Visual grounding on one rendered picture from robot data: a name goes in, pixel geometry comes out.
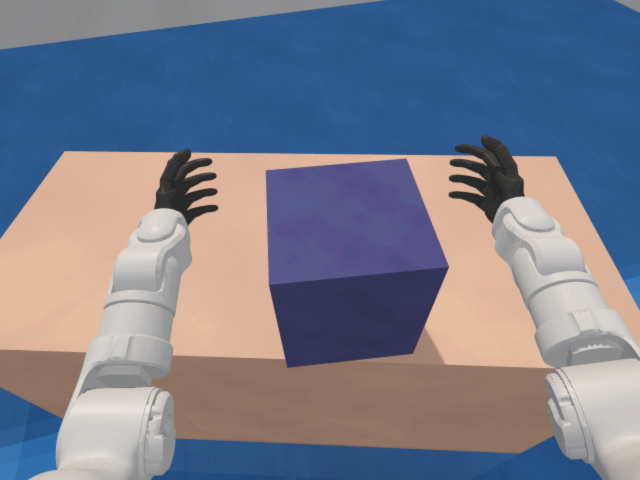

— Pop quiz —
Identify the robot right hand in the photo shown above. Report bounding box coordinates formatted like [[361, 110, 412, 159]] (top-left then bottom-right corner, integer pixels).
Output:
[[449, 135, 525, 224]]

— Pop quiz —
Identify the carton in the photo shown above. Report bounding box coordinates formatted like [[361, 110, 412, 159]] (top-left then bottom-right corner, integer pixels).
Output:
[[266, 158, 449, 368]]

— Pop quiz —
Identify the right robot upper arm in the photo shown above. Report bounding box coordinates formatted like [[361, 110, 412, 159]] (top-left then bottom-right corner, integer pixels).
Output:
[[544, 358, 640, 480]]

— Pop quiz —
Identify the pedestal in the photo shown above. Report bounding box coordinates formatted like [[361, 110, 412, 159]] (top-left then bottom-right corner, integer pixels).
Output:
[[0, 151, 640, 454]]

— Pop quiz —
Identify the robot right forearm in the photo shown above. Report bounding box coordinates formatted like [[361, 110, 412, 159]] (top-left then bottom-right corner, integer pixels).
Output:
[[492, 197, 640, 368]]

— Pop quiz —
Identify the left robot upper arm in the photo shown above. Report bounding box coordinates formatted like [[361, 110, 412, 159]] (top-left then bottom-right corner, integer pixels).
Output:
[[28, 387, 176, 480]]

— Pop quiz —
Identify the robot left hand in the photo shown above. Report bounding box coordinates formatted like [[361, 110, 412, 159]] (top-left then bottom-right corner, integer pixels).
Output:
[[154, 148, 218, 225]]

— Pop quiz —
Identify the robot left forearm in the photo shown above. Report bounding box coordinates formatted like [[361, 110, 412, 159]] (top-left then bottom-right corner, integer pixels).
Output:
[[56, 208, 192, 470]]

